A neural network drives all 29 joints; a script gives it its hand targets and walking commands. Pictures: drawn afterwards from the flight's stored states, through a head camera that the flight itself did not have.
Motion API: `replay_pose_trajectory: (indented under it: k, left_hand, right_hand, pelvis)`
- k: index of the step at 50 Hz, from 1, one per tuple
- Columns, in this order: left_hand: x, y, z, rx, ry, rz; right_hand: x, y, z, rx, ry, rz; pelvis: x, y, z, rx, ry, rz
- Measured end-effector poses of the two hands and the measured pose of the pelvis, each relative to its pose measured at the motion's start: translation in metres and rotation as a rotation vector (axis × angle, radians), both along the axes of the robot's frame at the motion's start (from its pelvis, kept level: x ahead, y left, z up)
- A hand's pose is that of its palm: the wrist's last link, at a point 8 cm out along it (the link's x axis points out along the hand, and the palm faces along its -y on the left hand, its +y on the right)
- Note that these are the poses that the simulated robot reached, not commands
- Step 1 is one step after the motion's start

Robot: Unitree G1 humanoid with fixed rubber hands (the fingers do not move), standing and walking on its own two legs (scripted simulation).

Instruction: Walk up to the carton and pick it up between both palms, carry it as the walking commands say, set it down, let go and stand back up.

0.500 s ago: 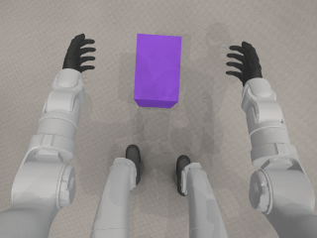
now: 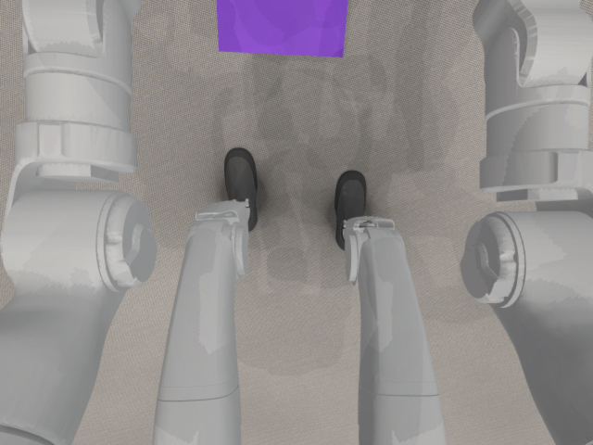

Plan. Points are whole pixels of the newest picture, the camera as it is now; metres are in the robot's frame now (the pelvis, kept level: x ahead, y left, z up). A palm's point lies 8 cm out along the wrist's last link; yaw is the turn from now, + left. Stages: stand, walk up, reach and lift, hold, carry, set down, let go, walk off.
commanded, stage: reach and lift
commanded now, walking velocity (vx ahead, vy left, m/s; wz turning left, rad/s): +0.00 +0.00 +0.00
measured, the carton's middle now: out of the picture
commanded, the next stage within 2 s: none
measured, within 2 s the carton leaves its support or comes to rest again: neither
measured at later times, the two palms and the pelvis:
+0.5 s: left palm out of the picture +0.54 +0.16 -0.30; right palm out of the picture +0.53 -0.15 -0.30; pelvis -0.04 +0.00 -0.10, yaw -1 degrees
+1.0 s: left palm out of the picture +0.56 +0.16 -0.44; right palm out of the picture +0.56 -0.16 -0.43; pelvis -0.03 +0.01 -0.22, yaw -1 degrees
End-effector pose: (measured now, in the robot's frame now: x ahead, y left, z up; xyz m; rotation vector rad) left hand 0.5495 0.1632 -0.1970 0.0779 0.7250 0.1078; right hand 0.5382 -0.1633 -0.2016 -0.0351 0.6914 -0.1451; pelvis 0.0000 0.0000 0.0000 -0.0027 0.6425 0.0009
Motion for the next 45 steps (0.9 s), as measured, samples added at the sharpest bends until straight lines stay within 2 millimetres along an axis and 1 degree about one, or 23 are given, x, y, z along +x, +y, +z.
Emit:
replay_pose_trajectory:
  k: [4,6,8,10,11,14,19,21,23,26,30,33,35,38,41,45]
  left_hand:
    - [0.014,-0.004,0.021,-0.016,-0.085,0.039]
    - [0.022,-0.007,0.027,-0.028,-0.113,0.045]
    - [0.027,-0.010,0.025,-0.035,-0.105,0.038]
    - [0.026,-0.013,0.015,-0.038,-0.081,0.023]
    - [0.024,-0.014,0.008,-0.032,-0.067,0.012]
    - [0.013,-0.012,-0.020,-0.020,-0.035,0.000]
    - [-0.006,-0.005,-0.075,-0.026,0.000,0.017]
    - [-0.010,-0.002,-0.092,-0.024,0.006,0.038]
    - [-0.010,-0.001,-0.100,-0.031,-0.008,0.060]
    - [-0.003,-0.004,-0.104,-0.038,-0.040,0.057]
    - [0.015,-0.007,-0.104,-0.057,-0.094,0.051]
    - [0.025,-0.009,-0.112,-0.078,-0.099,0.048]
    - [0.026,-0.010,-0.126,-0.088,-0.084,0.047]
    - [0.028,-0.004,-0.145,-0.069,-0.082,0.050]
    - [0.023,-0.002,-0.174,-0.057,-0.043,0.045]
    - [0.014,0.001,-0.210,-0.034,-0.005,0.044]
  right_hand:
    - [0.003,-0.008,0.008,0.005,-0.029,-0.020]
    - [0.008,-0.009,0.014,0.015,-0.057,-0.021]
    - [0.014,-0.008,0.019,0.025,-0.086,-0.019]
    - [0.019,-0.006,0.018,0.025,-0.100,-0.013]
    - [0.020,-0.005,0.014,0.016,-0.099,-0.007]
    - [0.016,0.000,-0.008,-0.003,-0.073,0.003]
    - [-0.003,0.009,-0.062,-0.010,-0.016,0.006]
    - [-0.008,0.011,-0.079,-0.007,-0.010,-0.010]
    - [-0.011,0.013,-0.091,0.014,-0.012,-0.039]
    - [-0.011,0.015,-0.101,0.033,-0.029,-0.065]
    - [0.001,0.014,-0.105,0.014,-0.067,-0.072]
    - [0.011,0.011,-0.113,-0.001,-0.077,-0.067]
    - [0.015,0.010,-0.124,-0.003,-0.063,-0.055]
    - [0.013,0.010,-0.149,0.002,-0.019,-0.031]
    - [0.010,0.012,-0.177,0.011,0.025,-0.014]
    - [0.014,0.010,-0.201,0.017,0.011,-0.013]
  pelvis:
    - [-0.004,-0.007,-0.001,0.011,-0.005,-0.008]
    - [-0.007,-0.010,-0.004,0.016,-0.009,-0.010]
    - [-0.010,-0.012,-0.008,0.019,-0.010,-0.010]
    - [-0.014,-0.013,-0.014,0.021,-0.008,-0.010]
    - [-0.015,-0.013,-0.018,0.021,-0.003,-0.010]
    - [-0.020,-0.011,-0.032,0.019,0.014,-0.011]
    - [-0.029,-0.006,-0.059,0.010,0.050,-0.011]
    - [-0.033,-0.003,-0.073,0.006,0.053,-0.011]
    - [-0.037,0.000,-0.088,0.002,0.047,-0.011]
    - [-0.043,0.005,-0.112,-0.002,0.027,-0.013]
    - [-0.050,0.012,-0.141,-0.013,0.009,-0.014]
    - [-0.051,0.016,-0.159,-0.022,0.011,-0.014]
    - [-0.050,0.018,-0.169,-0.027,0.017,-0.013]
    - [-0.047,0.020,-0.181,-0.030,0.027,-0.013]
    - [-0.042,0.021,-0.191,-0.029,0.041,-0.014]
    - [-0.036,0.018,-0.205,-0.023,0.058,-0.013]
